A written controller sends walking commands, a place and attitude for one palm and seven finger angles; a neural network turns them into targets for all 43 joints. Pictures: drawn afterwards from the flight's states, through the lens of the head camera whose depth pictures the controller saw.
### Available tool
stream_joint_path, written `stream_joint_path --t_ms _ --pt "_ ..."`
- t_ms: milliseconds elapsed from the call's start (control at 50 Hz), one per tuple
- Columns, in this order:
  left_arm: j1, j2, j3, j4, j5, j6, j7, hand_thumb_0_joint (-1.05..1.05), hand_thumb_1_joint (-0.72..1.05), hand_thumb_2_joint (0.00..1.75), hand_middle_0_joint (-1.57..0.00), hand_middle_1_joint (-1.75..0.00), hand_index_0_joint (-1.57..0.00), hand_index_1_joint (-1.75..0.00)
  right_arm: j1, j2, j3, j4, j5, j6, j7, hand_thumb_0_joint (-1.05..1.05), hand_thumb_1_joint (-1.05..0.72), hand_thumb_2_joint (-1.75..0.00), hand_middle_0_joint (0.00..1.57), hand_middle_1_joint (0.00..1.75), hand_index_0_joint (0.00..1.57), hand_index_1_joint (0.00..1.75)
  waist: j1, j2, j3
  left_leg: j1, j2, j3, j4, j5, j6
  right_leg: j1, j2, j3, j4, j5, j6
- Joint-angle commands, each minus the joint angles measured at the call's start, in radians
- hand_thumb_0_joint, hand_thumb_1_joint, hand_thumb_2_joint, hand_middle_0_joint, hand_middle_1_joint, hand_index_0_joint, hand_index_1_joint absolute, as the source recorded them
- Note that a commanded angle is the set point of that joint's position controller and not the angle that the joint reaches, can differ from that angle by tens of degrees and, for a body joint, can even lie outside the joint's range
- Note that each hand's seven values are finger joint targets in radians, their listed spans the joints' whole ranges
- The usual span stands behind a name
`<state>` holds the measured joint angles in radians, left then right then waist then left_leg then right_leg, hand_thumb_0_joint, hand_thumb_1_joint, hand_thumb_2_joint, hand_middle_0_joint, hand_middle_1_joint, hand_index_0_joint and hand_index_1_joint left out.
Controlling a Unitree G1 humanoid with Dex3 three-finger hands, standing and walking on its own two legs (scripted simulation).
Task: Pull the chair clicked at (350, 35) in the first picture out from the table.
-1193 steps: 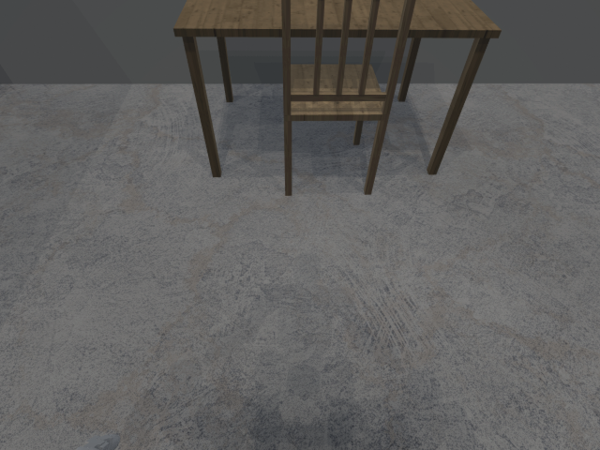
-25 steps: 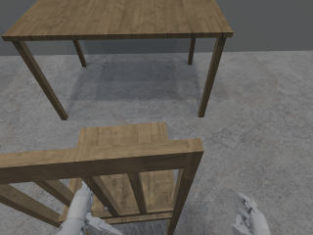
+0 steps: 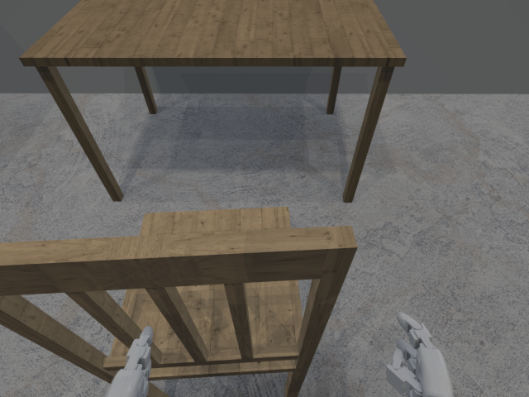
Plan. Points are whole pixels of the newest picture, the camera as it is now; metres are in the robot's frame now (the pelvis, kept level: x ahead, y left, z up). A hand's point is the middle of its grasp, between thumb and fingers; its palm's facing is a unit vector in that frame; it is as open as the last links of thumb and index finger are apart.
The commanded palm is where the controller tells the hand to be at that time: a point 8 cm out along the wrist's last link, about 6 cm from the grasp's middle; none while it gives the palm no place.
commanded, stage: draw the fingers out of the gap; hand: left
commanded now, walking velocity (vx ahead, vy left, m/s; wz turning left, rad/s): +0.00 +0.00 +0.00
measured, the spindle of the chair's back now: (184, 326) +0.23 +0.14 -0.02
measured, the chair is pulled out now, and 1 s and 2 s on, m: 0.69 0.69 0.67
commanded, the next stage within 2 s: draw the hand back to the body in 0.14 s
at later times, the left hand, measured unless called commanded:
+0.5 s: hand out of the picture +0.11 +0.14 +0.03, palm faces +0.11 -0.99 -0.05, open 17.4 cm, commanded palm +0.07 +0.21 +0.06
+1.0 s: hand (64, 394) +0.12 +0.21 +0.11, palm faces +0.24 -0.87 -0.43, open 15.2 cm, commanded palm +0.09 +0.25 +0.15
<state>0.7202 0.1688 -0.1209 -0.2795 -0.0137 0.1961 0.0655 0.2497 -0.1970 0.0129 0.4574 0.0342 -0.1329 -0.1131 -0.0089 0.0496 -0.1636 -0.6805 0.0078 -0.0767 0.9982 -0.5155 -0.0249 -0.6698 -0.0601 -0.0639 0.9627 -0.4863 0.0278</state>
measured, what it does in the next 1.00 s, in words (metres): stands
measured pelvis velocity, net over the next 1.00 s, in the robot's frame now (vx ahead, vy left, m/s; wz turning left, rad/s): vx -0.02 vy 0.00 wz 0.00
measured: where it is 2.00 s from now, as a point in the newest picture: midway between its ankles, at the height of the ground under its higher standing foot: outside the picture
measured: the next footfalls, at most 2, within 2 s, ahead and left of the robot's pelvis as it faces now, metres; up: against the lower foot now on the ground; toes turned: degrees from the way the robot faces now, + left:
none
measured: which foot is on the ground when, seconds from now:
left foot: down 0.00-1.00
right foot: down 0.00-1.00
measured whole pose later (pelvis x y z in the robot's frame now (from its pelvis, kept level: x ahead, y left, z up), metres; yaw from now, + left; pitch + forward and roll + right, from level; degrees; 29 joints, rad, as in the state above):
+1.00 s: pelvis -0.02 +0.00 +0.03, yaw +0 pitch +0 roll -2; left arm 0.72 0.34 0.11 -0.43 -0.04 0.02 0.13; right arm 0.23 -0.19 0.05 0.57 0.04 -0.18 -0.16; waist 0.05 0.09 -0.06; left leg -0.42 0.03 -0.08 0.83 -0.42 -0.03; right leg -0.40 -0.03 -0.07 0.77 -0.38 0.02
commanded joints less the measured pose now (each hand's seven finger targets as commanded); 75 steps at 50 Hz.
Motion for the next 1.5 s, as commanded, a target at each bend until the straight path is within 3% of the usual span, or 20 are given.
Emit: stream_joint_path --t_ms 0,140,240,260,320,340,420,460,520,580,740,760,780,860,960,1020,1060,1280,1440,1480 --pt "0.103 0.049 0.018 -0.232 0.007 -0.068 0.001 0.0 -0.55 0.2 0.0 0.0 0.0 0.0 -0.085 -0.108 -0.052 -0.177 -0.001 -0.063 -0.014 0.0 -0.9 -0.9 0.2 0.3 0.2 0.3 -0.013 -0.039 -0.062 0.051 -0.014 0.033 -0.142 0.26 0.046 0.069 0.023 -0.038 -0.146 0.207 -0.035" --pt "0.234 0.046 0.007 -0.29 0.024 -0.089 0.004 0.0 -0.55 0.2 0.0 0.0 0.0 0.0 -0.085 -0.099 -0.065 -0.195 0.001 -0.06 -0.016 0.0 -0.9 -0.9 0.2 0.3 0.2 0.3 0.003 -0.038 -0.097 0.044 -0.016 0.033 -0.125 0.284 0.046 0.067 0.026 -0.042 -0.117 0.223 -0.039" --pt "0.318 0.039 -0.012 -0.313 0.041 -0.1 0.002 0.0 -0.55 0.2 0.0 0.0 0.0 0.0 -0.099 -0.094 -0.07 -0.211 0.003 -0.046 -0.016 0.0 -0.9 -0.9 0.2 0.3 0.2 0.3 0.004 -0.047 -0.059 0.003 -0.018 0.036 -0.112 0.241 0.048 0.036 0.03 -0.042 -0.109 0.184 -0.039" --pt "0.245 -0.035 0.001 -0.406 -0.076 -0.216 -0.016 0.0 -0.55 0.2 0.0 0.0 0.0 0.0 -0.088 -0.087 -0.071 -0.203 0.007 -0.071 -0.015 0.0 -0.9 -0.9 0.2 0.3 0.2 0.3 -0.006 -0.109 -0.033 -0.019 -0.027 0.036 -0.078 0.245 0.046 -0.006 0.041 -0.062 -0.096 0.201 -0.035" --pt "0.237 0.061 0.09 -0.423 -0.094 -0.348 -0.031 0.0 -0.55 0.2 0.0 0.0 0.0 0.0 -0.064 -0.094 -0.081 -0.168 0.009 -0.101 -0.015 0.0 -0.9 -0.9 0.2 0.3 0.2 0.3 0.013 -0.02 -0.083 -0.01 -0.026 0.039 -0.065 0.251 0.041 -0.005 0.042 -0.048 -0.07 0.174 -0.045" --pt "0.255 0.046 0.085 -0.425 -0.101 -0.379 -0.038 0.0 -0.55 0.2 0.0 0.0 0.0 0.0 -0.069 -0.09 -0.081 -0.165 0.012 -0.106 -0.011 0.0 -0.9 -0.9 0.2 0.3 0.2 0.3 0.016 0.0 -0.094 0.007 -0.027 0.039 -0.064 0.256 0.039 -0.01 0.041 -0.049 -0.063 0.173 -0.044" --pt "0.234 0.041 0.099 -0.383 -0.119 -0.501 -0.087 0.0 -0.55 0.2 0.0 0.0 0.0 0.0 -0.083 -0.081 -0.09 -0.135 0.018 -0.107 0.011 0.0 -0.9 -0.9 0.2 0.3 0.2 0.3 0.014 -0.04 -0.062 -0.045 -0.018 0.035 -0.042 0.247 0.037 -0.035 0.043 -0.043 -0.046 0.17 -0.043" --pt "0.2 0.092 0.148 -0.428 -0.14 -0.555 -0.11 0.0 -0.55 0.2 0.0 0.0 0.0 0.0 -0.095 -0.081 -0.094 -0.132 0.019 -0.111 0.015 0.0 -0.9 -0.9 0.2 0.3 0.2 0.3 0.023 -0.028 -0.102 -0.051 -0.017 0.038 -0.033 0.228 0.038 -0.019 0.042 -0.03 -0.038 0.153 -0.044" --pt "0.151 0.153 0.21 -0.493 -0.163 -0.598 -0.128 0.0 -0.55 0.2 0.0 0.0 0.0 0.0 -0.1 -0.075 -0.091 -0.123 0.029 -0.115 0.014 0.0 -0.9 -0.9 0.2 0.3 0.2 0.3 0.028 0.04 -0.136 -0.027 -0.017 0.043 -0.038 0.231 0.041 0.008 0.041 -0.017 -0.05 0.137 -0.048" --pt "0.112 0.159 0.246 -0.497 -0.206 -0.616 -0.148 0.0 -0.55 0.2 0.0 0.0 0.0 0.0 -0.107 -0.072 -0.084 -0.1 0.039 -0.129 0.007 0.0 -0.9 -0.9 0.2 0.3 0.2 0.3 0.019 0.024 -0.136 0.008 -0.015 0.035 -0.052 0.217 0.041 0.022 0.046 -0.017 -0.082 0.12 -0.044" --pt "-0.02 0.223 0.357 -0.464 -0.288 -0.618 -0.19 0.0 -0.37 0.29 -0.02 -0.04 -0.02 -0.04 -0.142 -0.087 -0.053 -0.048 0.054 -0.204 -0.014 0.0 -0.9 -0.9 0.2 0.3 0.2 0.3 0.02 0.031 -0.07 0.064 -0.007 0.015 -0.134 0.139 0.033 0.08 0.043 -0.012 -0.182 0.015 -0.042" --pt "0.063 0.431 0.435 -0.407 -0.084 -0.449 -0.035 0.0 -0.33 0.31 -0.03 -0.05 -0.03 -0.05 -0.147 -0.086 -0.039 -0.06 0.017 -0.162 -0.038 0.0 -0.9 -0.9 0.2 0.3 0.2 0.3 0.109 0.098 -0.141 0.134 0.034 0.02 -0.204 0.109 0.032 0.196 0.002 0.043 -0.243 0.013 -0.073" --pt "0.039 0.311 0.354 -0.521 -0.07 -0.374 0.02 0.0 -0.3 0.32 -0.04 -0.05 -0.04 -0.05 -0.137 -0.067 -0.018 -0.1 0.018 -0.151 -0.047 0.0 -0.9 -0.9 0.2 0.3 0.2 0.3 0.064 0.099 -0.058 0.147 0.022 0.03 -0.228 0.11 0.034 0.19 -0.005 0.021 -0.273 0.03 -0.064" --pt "-0.056 0.29 0.347 -0.449 -0.028 -0.26 0.108 0.0 -0.15 0.39 -0.05 -0.08 -0.05 -0.08 -0.155 -0.072 -0.003 -0.064 0.007 -0.118 -0.068 0.0 -0.9 -0.9 0.2 0.3 0.2 0.3 0.048 0.038 0.087 0.218 0.029 0.031 -0.284 0.079 0.034 0.202 0.002 -0.004 -0.368 -0.012 -0.058" --pt "-0.066 0.269 0.36 -0.345 -0.016 -0.253 0.116 0.0 0.03 0.48 -0.08 -0.12 -0.08 -0.12 -0.182 -0.086 -0.003 -0.048 0.001 -0.108 -0.056 0.0 -0.9 -0.9 0.2 0.3 0.2 0.3 0.057 -0.036 0.172 0.297 0.027 0.03 -0.381 0.079 0.034 0.273 0.002 -0.003 -0.459 -0.003 -0.052" --pt "-0.184 0.367 0.441 -0.432 -0.014 -0.27 0.128 0.0 0.14 0.53 -0.1 -0.14 -0.1 -0.14 -0.189 -0.099 0.003 -0.04 -0.005 -0.127 -0.054 0.0 -0.9 -0.9 0.2 0.3 0.2 0.3 0.063 0.045 0.152 0.347 0.019 0.033 -0.428 0.101 0.032 0.339 0.001 0.011 -0.499 0.037 -0.058" --pt "-0.211 0.349 0.435 -0.455 -0.015 -0.277 0.129 0.0 0.21 0.57 -0.1 -0.16 -0.1 -0.16 -0.186 -0.095 0.011 -0.036 -0.005 -0.142 -0.049 0.0 -0.9 -0.9 0.2 0.3 0.2 0.3 0.062 0.092 0.154 0.392 0.015 0.029 -0.467 0.12 0.028 0.359 0.002 0.006 -0.503 0.071 -0.058" --pt "-0.351 0.43 0.539 -0.546 -0.025 -0.271 0.153 0.0 0.61 0.76 -0.16 -0.24 -0.16 -0.24 -0.195 -0.116 0.013 0.033 -0.013 -0.192 -0.037 0.0 -0.9 -0.9 0.2 0.3 0.2 0.3 0.067 0.118 0.08 0.536 0.02 0.026 -0.545 0.331 0.026 0.508 0.003 0.0 -0.523 0.297 -0.051" --pt "-0.457 0.54 0.623 -0.603 -0.029 -0.249 0.17 0.0 0.9 0.9 -0.2 -0.3 -0.2 -0.3 -0.189 -0.136 0.009 0.064 -0.013 -0.197 -0.035 0.0 -0.9 -0.9 0.2 0.3 0.2 0.3 0.069 0.14 0.049 0.563 0.022 0.028 -0.55 0.434 0.026 0.559 -0.004 0.002 -0.511 0.414 -0.048" --pt "-0.431 0.504 0.599 -0.589 -0.027 -0.246 0.164 0.0 0.9 0.9 -0.2 -0.3 -0.2 -0.3 -0.193 -0.125 0.017 0.064 -0.009 -0.205 -0.026 0.0 -0.9 -0.9 0.2 0.3 0.2 0.3 0.074 0.145 0.023 0.584 0.021 0.031 -0.544 0.466 0.027 0.566 -0.008 -0.007 -0.501 0.441 -0.045"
